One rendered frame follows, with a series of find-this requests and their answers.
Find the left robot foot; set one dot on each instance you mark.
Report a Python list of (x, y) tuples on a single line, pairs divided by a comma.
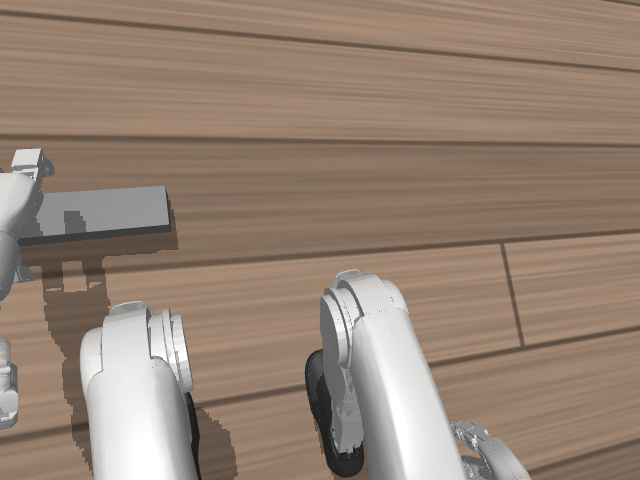
[(195, 432)]

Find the carton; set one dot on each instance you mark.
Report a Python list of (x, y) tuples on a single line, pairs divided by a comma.
[(98, 214)]

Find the right robot hand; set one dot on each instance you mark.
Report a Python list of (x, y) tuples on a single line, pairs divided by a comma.
[(497, 462)]

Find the left robot hand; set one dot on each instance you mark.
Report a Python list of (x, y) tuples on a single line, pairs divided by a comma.
[(21, 198)]

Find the left robot arm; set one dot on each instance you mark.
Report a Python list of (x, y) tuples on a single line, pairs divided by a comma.
[(9, 252)]

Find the right robot foot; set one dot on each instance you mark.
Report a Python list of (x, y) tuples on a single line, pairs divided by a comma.
[(342, 464)]

